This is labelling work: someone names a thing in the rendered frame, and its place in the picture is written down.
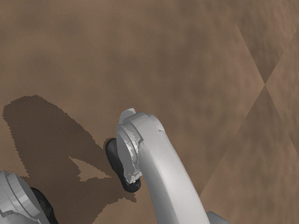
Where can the right robot hand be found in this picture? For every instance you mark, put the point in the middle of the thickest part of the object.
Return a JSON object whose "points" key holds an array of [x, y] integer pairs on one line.
{"points": [[216, 219]]}

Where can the right robot foot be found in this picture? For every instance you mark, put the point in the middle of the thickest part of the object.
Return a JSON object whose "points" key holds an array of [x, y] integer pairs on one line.
{"points": [[117, 166]]}

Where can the left robot foot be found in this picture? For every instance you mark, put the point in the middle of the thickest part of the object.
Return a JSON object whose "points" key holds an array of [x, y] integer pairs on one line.
{"points": [[45, 205]]}

